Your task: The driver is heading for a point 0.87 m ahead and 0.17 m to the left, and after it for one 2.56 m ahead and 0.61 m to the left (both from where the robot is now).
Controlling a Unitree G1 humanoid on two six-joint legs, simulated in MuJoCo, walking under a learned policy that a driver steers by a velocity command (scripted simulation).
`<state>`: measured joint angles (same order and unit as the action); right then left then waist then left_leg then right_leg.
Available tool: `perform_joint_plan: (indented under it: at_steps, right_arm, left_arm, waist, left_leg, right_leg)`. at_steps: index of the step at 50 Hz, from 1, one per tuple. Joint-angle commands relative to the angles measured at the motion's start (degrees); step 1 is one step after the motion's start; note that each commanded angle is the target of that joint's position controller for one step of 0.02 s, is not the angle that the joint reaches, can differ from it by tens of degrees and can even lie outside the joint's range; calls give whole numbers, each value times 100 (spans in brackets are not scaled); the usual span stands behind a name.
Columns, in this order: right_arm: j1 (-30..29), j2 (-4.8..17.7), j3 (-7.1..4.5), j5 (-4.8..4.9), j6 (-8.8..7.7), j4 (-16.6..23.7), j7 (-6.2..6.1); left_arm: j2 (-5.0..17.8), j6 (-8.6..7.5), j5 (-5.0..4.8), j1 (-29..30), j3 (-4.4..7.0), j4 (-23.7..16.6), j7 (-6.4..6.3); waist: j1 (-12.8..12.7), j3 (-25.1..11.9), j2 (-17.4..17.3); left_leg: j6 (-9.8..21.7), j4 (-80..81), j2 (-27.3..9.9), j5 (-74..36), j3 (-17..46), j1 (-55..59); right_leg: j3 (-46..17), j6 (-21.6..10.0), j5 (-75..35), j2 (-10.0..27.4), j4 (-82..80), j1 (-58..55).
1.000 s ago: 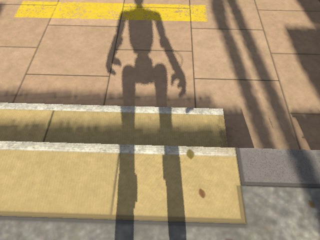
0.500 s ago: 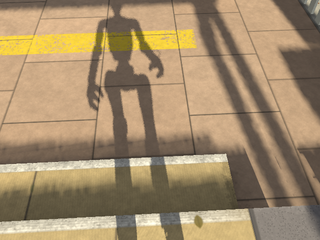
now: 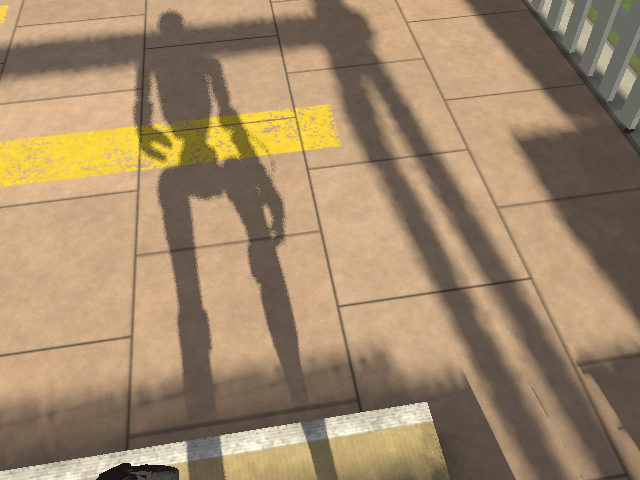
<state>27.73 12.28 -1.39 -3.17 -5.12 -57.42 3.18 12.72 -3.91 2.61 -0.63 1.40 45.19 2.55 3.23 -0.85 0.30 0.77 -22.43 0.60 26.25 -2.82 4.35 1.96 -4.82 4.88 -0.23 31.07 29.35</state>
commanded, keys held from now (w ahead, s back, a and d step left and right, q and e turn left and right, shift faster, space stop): w+q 0.62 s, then w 0.08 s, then w+e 0.30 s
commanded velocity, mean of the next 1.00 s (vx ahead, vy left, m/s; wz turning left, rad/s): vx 0.50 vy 0.00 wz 0.26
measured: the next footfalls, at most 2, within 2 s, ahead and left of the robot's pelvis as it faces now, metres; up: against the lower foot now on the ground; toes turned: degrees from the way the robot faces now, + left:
left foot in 0.70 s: +0.50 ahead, +0.25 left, -0.14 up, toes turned +26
right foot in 1.22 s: +0.94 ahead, +0.10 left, -0.28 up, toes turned +4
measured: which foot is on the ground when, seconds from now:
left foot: up 0.00-0.68, down 0.70-1.00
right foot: down 0.00-0.72, up 0.74-1.00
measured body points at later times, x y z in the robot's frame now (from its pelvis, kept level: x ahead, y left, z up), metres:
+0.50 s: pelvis +0.24 +0.02 -0.01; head +0.25 +0.03 +0.44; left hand +0.08 +0.16 -0.16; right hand +0.44 -0.14 -0.13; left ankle +0.41 +0.22 -0.70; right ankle +0.12 -0.09 -0.72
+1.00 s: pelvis +0.56 +0.17 -0.14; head +0.58 +0.17 +0.31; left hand +0.62 +0.43 -0.27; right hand +0.56 -0.08 -0.28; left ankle +0.46 +0.23 -0.86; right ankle +0.76 +0.07 -0.82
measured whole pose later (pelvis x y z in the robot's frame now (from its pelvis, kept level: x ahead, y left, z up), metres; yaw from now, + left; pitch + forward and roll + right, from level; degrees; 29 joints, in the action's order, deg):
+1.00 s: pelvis +0.56 +0.17 -0.14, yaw +17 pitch +1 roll +4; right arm 28.0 10.3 -1.6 -5.9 -6.5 -59.3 0.8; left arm 13.6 -6.0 5.5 -9.8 0.4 51.6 3.9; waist 3.7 -0.4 4.7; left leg 2.9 -29.5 3.5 22.7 -10.4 -8.3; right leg -3.1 -4.5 -7.0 8.5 49.2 41.7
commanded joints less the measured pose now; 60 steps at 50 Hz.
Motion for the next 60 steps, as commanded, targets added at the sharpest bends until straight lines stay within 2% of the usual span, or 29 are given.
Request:
perform_joint_plan:
  at_steps: [1, 2, 3, 4, 5, 7, 11, 14, 16, 20, 23, 30, 33, 35, 36, 37, 38, 39, 40, 41, 42, 44, 47, 48, 52, 57, 58, 59, 60]
  right_arm:
    - [978, 252, -88, 593, 96, 278, -422]
    - [333, 241, 53, -213, -56, 460, 0]
    - [-492, 520, -102, -198, -116, 567, -7]
    - [-488, 607, -65, -203, -150, 562, -72]
    - [-559, 289, 47, -216, -163, 634, -75]
    - [-638, 95, 122, -157, -117, 639, -19]
    - [-1117, 163, 87, -201, -10, 795, 121]
    - [-794, -3, 142, -239, 89, 738, 246]
    - [-1373, 213, 69, -254, 71, 962, 189]
    - [-2058, 30, 104, -115, 100, 1112, 151]
    - [-2275, 95, 91, -165, 199, 1233, 189]
    - [-3123, -21, 179, -258, 259, 1360, 207]
    - [-2866, 239, 54, -257, 141, 961, 73]
    - [-729, 1097, -329, -65, -31, 429, -3]
    - [889, 1710, -524, -79, 38, 77, 60]
    - [2057, 1433, -465, -22, 82, -235, 169]
    - [2320, 1196, -501, -109, 109, -485, 46]
    - [1551, 1282, -514, -25, 89, -389, -53]
    - [598, 950, -404, -86, 140, -49, -126]
    - [187, 829, -346, -179, 143, -6, -81]
    - [-429, 162, -118, -161, 39, 185, -138]
    - [-597, 257, -141, -35, -129, 325, -118]
    - [-565, 203, -123, -275, -263, 270, -163]
    - [-613, -225, 26, -309, -319, 287, -293]
    - [-418, 7, 130, -437, -229, 247, -197]
    - [842, 266, 134, -185, -139, -237, -385]
    - [12, 825, -163, 716, 66, -81, -621]
    - [169, 846, -165, 683, 167, -46, -707]
    - [220, 812, -178, 584, 230, -40, -712]
  left_arm:
    - [1415, -25, -145, -2986, 475, 424, -177]
    - [928, -275, 142, -3416, 283, 622, -78]
    - [755, -373, 109, -2550, 282, 598, -83]
    - [505, -318, 95, -2028, 199, 496, -157]
    - [275, -274, 49, -1861, 132, 512, -207]
    - [-19, -251, 45, -1581, 38, 446, -271]
    - [359, -362, 272, -2121, 145, 685, -236]
    - [171, -343, 469, -2631, 105, 937, -249]
    - [-120, -405, 376, -2825, -54, 1053, -304]
    - [-9, -387, 391, -3373, -170, 1360, -254]
    - [-102, -339, 394, -3465, -266, 1432, -196]
    - [38, -183, 150, -3923, -217, 1767, -455]
    - [258, -46, 221, -4244, -132, 1988, -415]
    - [492, -27, 537, -3924, -125, 1869, -79]
    - [-378, -62, 578, -5031, -356, 1998, 151]
    - [28, -149, 259, -4456, -358, 1582, 333]
    - [544, -255, -94, -2775, -117, 1229, 363]
    - [549, -380, -140, -1931, -97, 909, 311]
    - [620, -436, 23, -2039, -83, 911, 252]
    - [485, -442, 68, -1955, -56, 851, 179]
    - [74, -404, 206, -2029, -152, 834, 118]
    - [-346, -254, 184, -2429, -157, 1083, 79]
    - [-449, -145, 344, -2510, -233, 919, 142]
    - [-526, -182, 401, -2092, -293, 793, 160]
    - [173, -62, 175, -1217, -148, 427, 193]
    - [284, 2, 287, 312, -166, -2, 176]
    - [424, 4, -869, 986, -15, -256, 241]
    - [450, -4, -829, 732, -13, -193, 272]
    - [473, -14, -608, -133, 81, 30, 272]
  waist:
    - [-1043, -2100, 1214]
    - [-1259, -1880, 1308]
    - [-1080, 42, 859]
    - [-877, -18, 310]
    - [-664, -71, 46]
    - [-361, 2, -40]
    - [-492, 156, 77]
    - [-464, 197, 69]
    - [-594, 345, 20]
    - [-786, 496, 110]
    - [-775, 845, 148]
    - [-1141, 1364, -176]
    - [-1054, 992, -375]
    - [-38, -42, -528]
    - [7, -1968, -1265]
    - [886, -3431, -1156]
    - [1326, -1957, -376]
    - [1090, -733, -392]
    - [568, -381, 39]
    - [114, 172, -153]
    - [-278, 357, 100]
    - [-537, 525, -258]
    - [-661, 415, -136]
    - [-472, 414, 155]
    - [-269, 580, -109]
    - [456, 1364, 90]
    - [537, 1724, -213]
    - [440, 1177, 63]
    - [67, 522, 47]
  left_leg:
    - [112, -5184, 434, 666, -88, -3520]
    - [417, -5453, 212, 473, 1490, -4230]
    - [470, -5719, -60, -43, 1171, -4995]
    - [491, -5438, -358, -453, 1080, -4714]
    - [472, -5126, -605, -709, 1054, -4470]
    - [334, -4638, -863, -1026, 1050, -3918]
    - [133, -3446, -896, -1958, 681, -4175]
    - [220, -3589, -929, -3288, 858, -4618]
    - [219, -2793, -994, -4154, 1186, -5504]
    - [261, -1483, -853, -5448, 729, -5003]
    - [384, -1312, -800, -5188, 512, -4419]
    - [231, 21, -922, -3931, 238, -4524]
    - [255, 390, -628, -3681, -95, -3333]
    - [723, -576, -361, -4833, -261, 538]
    - [1965, -2556, -1400, -7975, 765, 4099]
    - [2989, -2003, -2692, -7282, 2759, 5457]
    - [2433, -1256, -2382, -5857, 2870, 4366]
    - [2030, -752, -2189, -4997, 2316, 2500]
    - [1905, -546, -2144, -5097, 1888, 931]
    - [1906, -367, -2134, -5244, 1654, -326]
    - [1658, 169, -1938, -4617, 1290, -1623]
    - [1817, 927, -1763, -3496, 979, -2687]
    - [1725, 567, -1752, -3685, 540, -2663]
    - [1417, 305, -1633, -3166, 319, -2135]
    - [1071, -158, -1178, -1355, -434, -3007]
    - [693, -908, -1541, -1149, -147, -733]
    - [443, -1711, -1338, -2010, -307, -1186]
    - [368, -2466, -1293, -2667, -459, -923]
    - [326, -3566, -1210, -3114, -596, -1154]
  right_leg:
    - [-3547, -1541, -1393, 2384, -346, -5106]
    - [-3638, -1402, 1336, 1799, -1291, -4783]
    - [-2899, -1193, 1976, 1733, -1502, -3393]
    - [-2520, -1233, 1551, 1779, -1683, -2785]
    - [-2169, -1241, 871, 1745, -1801, -2431]
    - [-1561, -1063, -57, 1664, -2154, -1647]
    - [-322, -1018, -659, 1341, -2367, -1555]
    - [-114, -1107, -790, 1488, -1963, -1841]
    - [-120, -1005, -651, 1531, -1685, -2677]
    - [488, -780, -583, 1261, -1364, -2679]
    - [498, -738, 53, 1365, -1145, -2290]
    - [486, -507, 167, 1578, -487, -3505]
    - [747, -313, -819, 1379, 492, -3550]
    - [1077, 159, -861, 997, 2308, -1502]
    - [1017, 731, 2157, 552, 4370, 176]
    - [348, 911, 4355, -31, 6552, 1166]
    - [-14, 775, 4119, 36, 7360, 2441]
    - [-222, 608, 3798, 482, 7229, 2680]
    - [-557, 422, 3167, 955, 6054, 1834]
    - [-477, 343, 2944, 961, 5710, 1445]
    - [-773, 129, 1690, 1223, 4236, 695]
    - [-481, 51, 1122, 970, 3354, 36]
    - [-783, -57, -279, 1135, 2750, 343]
    - [-1159, -52, -1609, 1326, 1835, 1039]
    - [-512, 11, -3398, 915, 1028, -252]
    - [-219, 7, -2845, 980, -609, 1045]
    - [-329, 161, -2686, 539, -782, 1190]
    - [-21, 207, -2871, 375, -931, 727]
    - [322, 154, -2948, 101, -944, -457]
